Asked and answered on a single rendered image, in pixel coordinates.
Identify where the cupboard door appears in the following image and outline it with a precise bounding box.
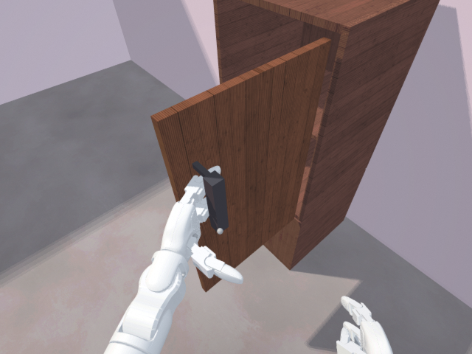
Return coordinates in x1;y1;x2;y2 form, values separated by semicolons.
150;37;332;292

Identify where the robot left forearm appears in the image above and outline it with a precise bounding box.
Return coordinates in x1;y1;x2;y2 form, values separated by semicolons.
103;250;189;354

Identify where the left robot hand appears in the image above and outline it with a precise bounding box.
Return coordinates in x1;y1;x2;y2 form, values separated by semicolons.
161;166;243;284

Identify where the right robot hand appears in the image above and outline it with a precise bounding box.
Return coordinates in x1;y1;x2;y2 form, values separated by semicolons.
336;296;393;354

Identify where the handle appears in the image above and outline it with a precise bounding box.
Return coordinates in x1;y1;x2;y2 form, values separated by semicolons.
192;161;229;231

